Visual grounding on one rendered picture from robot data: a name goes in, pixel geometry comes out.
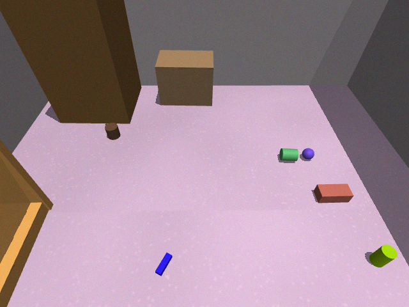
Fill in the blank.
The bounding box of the bookshelf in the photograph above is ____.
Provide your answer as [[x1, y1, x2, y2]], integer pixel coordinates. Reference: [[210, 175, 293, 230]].
[[0, 140, 53, 307]]

